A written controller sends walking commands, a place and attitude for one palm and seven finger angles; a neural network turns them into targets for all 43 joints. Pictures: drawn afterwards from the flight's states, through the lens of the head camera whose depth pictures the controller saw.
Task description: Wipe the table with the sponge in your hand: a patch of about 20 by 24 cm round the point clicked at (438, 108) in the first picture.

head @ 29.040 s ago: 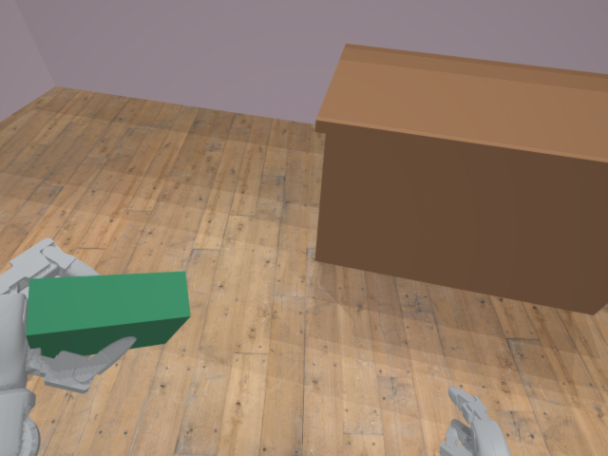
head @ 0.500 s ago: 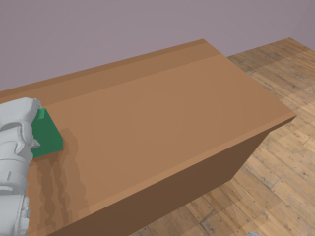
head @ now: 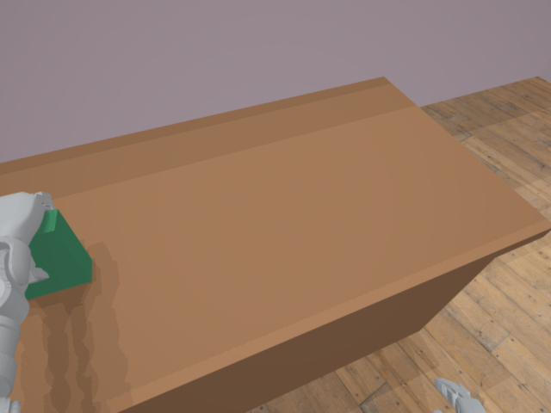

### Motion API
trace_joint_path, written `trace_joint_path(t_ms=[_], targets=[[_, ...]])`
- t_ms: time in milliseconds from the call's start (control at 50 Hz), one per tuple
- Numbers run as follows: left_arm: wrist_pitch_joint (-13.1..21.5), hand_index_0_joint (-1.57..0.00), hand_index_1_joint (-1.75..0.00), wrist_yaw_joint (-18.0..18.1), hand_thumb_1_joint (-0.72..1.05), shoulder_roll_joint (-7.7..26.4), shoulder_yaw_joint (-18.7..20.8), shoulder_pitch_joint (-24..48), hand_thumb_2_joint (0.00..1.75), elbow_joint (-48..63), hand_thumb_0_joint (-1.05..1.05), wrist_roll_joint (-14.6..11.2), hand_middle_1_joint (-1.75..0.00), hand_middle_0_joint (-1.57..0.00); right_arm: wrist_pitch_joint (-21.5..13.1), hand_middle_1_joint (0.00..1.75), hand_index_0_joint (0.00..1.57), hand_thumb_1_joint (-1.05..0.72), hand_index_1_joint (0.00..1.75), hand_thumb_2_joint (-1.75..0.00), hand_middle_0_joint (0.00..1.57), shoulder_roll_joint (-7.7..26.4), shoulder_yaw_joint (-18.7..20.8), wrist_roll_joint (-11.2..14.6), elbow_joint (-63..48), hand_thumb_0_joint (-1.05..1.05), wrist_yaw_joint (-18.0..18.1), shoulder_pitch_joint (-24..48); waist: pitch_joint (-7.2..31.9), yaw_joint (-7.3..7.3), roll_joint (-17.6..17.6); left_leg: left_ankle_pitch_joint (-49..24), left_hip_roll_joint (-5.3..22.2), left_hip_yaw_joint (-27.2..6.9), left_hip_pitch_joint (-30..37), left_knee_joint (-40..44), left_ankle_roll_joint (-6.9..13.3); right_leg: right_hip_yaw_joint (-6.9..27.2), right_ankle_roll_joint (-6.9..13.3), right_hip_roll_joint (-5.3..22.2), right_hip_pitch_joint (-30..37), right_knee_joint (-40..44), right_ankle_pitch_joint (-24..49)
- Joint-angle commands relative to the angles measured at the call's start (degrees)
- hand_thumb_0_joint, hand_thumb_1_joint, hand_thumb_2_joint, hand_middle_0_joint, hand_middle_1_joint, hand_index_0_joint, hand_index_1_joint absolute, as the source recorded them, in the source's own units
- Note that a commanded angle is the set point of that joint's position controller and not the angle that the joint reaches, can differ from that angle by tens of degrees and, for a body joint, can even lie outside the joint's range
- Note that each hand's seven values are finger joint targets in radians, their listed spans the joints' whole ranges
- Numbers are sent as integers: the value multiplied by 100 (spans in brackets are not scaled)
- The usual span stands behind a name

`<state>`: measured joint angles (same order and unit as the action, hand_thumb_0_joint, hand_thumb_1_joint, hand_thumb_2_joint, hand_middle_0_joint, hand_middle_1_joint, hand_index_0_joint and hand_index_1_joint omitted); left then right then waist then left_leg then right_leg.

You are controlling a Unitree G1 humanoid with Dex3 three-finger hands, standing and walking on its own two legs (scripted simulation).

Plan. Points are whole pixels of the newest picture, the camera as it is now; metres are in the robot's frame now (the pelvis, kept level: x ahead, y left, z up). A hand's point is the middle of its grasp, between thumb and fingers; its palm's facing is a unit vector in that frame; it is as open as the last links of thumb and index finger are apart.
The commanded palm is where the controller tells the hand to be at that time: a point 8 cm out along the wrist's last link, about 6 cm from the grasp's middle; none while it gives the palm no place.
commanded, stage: wipe back along the first lane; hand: left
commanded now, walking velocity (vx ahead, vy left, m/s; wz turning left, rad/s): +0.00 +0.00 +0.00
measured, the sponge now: (40, 266) +0.30 +0.40 +0.01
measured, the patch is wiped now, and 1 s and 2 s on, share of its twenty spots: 0.95 0.95 0.95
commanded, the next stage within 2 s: lift the sponge slowly off the table in 1.52 s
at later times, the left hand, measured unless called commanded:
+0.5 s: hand (22, 275) +0.27 +0.38 +0.05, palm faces -0.03 -0.02 -1.00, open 9.4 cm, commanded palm +0.22 +0.36 +0.08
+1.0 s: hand (24, 304) +0.23 +0.35 +0.06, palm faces -0.01 -0.02 -1.00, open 9.4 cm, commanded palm +0.17 +0.33 +0.08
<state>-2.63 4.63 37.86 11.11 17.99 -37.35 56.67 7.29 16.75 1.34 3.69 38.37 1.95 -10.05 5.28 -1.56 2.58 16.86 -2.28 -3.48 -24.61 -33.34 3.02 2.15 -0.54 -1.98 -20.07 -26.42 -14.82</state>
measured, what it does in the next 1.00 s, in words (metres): stands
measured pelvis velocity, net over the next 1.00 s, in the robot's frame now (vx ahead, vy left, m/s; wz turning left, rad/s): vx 0.00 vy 0.01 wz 0.00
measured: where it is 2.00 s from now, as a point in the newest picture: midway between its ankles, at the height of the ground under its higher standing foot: outside the picture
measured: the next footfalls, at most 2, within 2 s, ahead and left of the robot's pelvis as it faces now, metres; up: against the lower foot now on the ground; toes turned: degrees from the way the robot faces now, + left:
none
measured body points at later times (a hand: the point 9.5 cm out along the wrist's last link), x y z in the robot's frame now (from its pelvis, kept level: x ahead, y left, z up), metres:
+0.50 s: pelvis -0.01 +0.01 +0.00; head +0.00 +0.01 +0.45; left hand +0.26 +0.37 +0.11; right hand +0.18 -0.23 -0.10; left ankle -0.01 +0.08 -0.73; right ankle -0.02 -0.14 -0.73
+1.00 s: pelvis +0.00 +0.01 +0.00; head +0.00 -0.01 +0.45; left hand +0.22 +0.35 +0.11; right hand +0.21 -0.22 -0.09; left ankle -0.01 +0.08 -0.73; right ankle -0.02 -0.14 -0.73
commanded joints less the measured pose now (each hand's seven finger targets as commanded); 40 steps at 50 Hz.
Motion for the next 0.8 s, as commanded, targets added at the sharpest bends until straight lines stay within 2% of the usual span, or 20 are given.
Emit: trace_joint_path(t_ms=[0,40,120,140,180,200,240,300,340,360,400,440,460,480,540,620,640,680,740,780], targets=[[-177,-120,-160,35,10,1551,305,239,130,873,0,-16,-160,-120,-195,30,20,-90,30,-90,20,865,288,-3,-694,0,46,334,1491,-155,63,-3001,200,-95,1133,144,-56,-221,474,-34,625,-28,2273],[-236,-120,-160,53,10,1512,401,-3,130,1124,0,-139,-160,-120,-223,30,20,-90,30,-90,20,851,276,6,-738,0,48,463,1393,-219,178,-3033,211,-118,1146,200,-54,-196,490,-30,647,-11,2188],[-475,-120,-160,22,10,1068,-10,-203,130,1217,0,-187,-160,-120,-224,30,20,-90,30,-90,20,819,242,17,-777,0,40,550,1069,-156,113,-2403,214,-160,1062,334,-86,-308,483,-43,483,86,1592],[-454,-120,-160,32,10,1212,212,-298,130,1438,0,-254,-160,-120,-255,30,20,-90,30,-90,20,825,236,24,-777,0,45,616,1128,-229,159,-2583,240,-216,1154,367,-84,-259,509,-44,553,82,1606],[-526,-120,-160,12,10,950,-16,-594,130,1536,0,-254,-160,-120,-279,30,20,-90,30,-90,20,776,214,11,-825,0,28,617,1202,-209,163,-2533,220,-202,1184,344,-90,-284,492,-28,623,85,1631],[-581,-120,-160,15,10,982,61,-780,130,1379,0,-277,-160,-120,-276,30,20,-90,30,-90,20,795,202,9,-812,0,29,620,1019,-226,-66,-2297,211,-239,1070,394,-99,-281,496,-49,602,111,1499],[-584,-120,-160,12,10,920,17,-592,130,1622,0,-298,-160,-120,-290,30,20,-90,30,-90,20,802,173,14,-813,0,41,740,853,-218,5,-2126,230,-274,1031,495,-101,-244,523,-55,525,140,1307],[-689,-120,-160,11,10,575,-306,-726,130,1659,0,-252,-160,-120,-316,30,20,-90,30,-90,20,746,164,5,-841,0,37,764,814,-205,61,-1908,227,-292,1103,530,-118,-300,520,-59,456,195,1056],[-681,-120,-160,42,10,667,-123,-924,130,1843,0,-313,-160,-120,-345,30,20,-90,30,-90,20,757,154,8,-813,0,30,847,835,-273,78,-1944,241,-337,1149,559,-138,-219,547,-64,513,174,1069],[-719,-120,-160,29,10,396,-390,-995,130,1877,0,-319,-160,-120,-355,30,20,-90,30,-90,20,730,153,-9,-878,0,27,809,859,-236,30,-1970,226,-316,1155,531,-123,-295,539,-72,548,179,1138],[-768,-120,-160,53,10,404,-306,-1277,130,1931,0,-344,-160,-120,-370,30,20,-90,30,-90,20,715,141,-9,-867,0,13,884,861,-281,-120,-1918,230,-332,1112,554,-141,-249,520,-52,615,169,1143],[-783,-120,-160,92,10,422,-233,-1272,130,2248,0,-396,-160,-120,-398,30,20,-90,30,-90,20,717,132,-6,-866,0,1,1008,783,-307,43,-1942,255,-389,1135,608,-169,-184,541,-57,596,155,1082],[-847,-120,-160,88,10,147,-522,-1284,130,2256,0,-360,-160,-120,-394,30,20,-90,30,-90,20,693,135,-20,-901,0,0,953,795,-267,35,-1932,266,-409,1178,607,-186,-305,533,-77,541,164,988],[-871,-120,-160,99,10,102,-517,-1368,130,2367,0,-387,-160,-120,-420,30,20,-90,30,-90,20,659,133,-5,-920,0,-13,1017,766,-276,-14,-1928,271,-416,1189,617,-188,-251,525,-55,563,184,1021],[-929,-120,-160,150,10,109,-403,-1590,130,2609,0,-468,-160,-120,-438,30,20,-90,30,-90,20,668,113,-15,-902,0,-9,1148,687,-327,-70,-1823,271,-418,1171,673,-187,-176,539,-68,626,182,1031],[-1082,-120,-160,165,10,-140,-600,-1843,130,2716,0,-500,-160,-120,-443,30,20,-90,30,-90,20,621,99,-17,-920,0,4,1232,613,-344,-166,-1647,249,-398,1165,719,-179,-205,517,-54,678,236,942],[-1072,-120,-160,193,10,134,-337,-1845,130,2888,0,-556,-160,-120,-454,30,20,-90,30,-90,20,653,91,-16,-903,0,21,1289,646,-387,-120,-1628,247,-420,1185,740,-172,-112,543,-68,761,222,965],[-1154,-120,-160,163,10,-77,-573,-1796,130,2866,0,-502,-160,-120,-452,30,20,-90,30,-90,20,609,63,-13,-920,0,38,1308,494,-329,-177,-1540,230,-407,1136,759,-165,-173,523,-55,716,264,900],[-1178,-120,-160,185,10,218,-260,-1937,130,3001,0,-567,-160,-120,-457,30,20,-90,30,-90,20,637,47,-25,-882,0,60,1382,487,-423,-85,-1472,207,-385,1146,817,-153,-79,551,-57,865,281,912],[-1211,-120,-160,145,10,32,-436,-2090,130,2983,0,-534,-160,-120,-459,30,20,-90,30,-90,20,593,30,-14,-900,0,59,1391,508,-391,-153,-1584,189,-355,1173,772,-149,-123,529,-43,901,287,1043]])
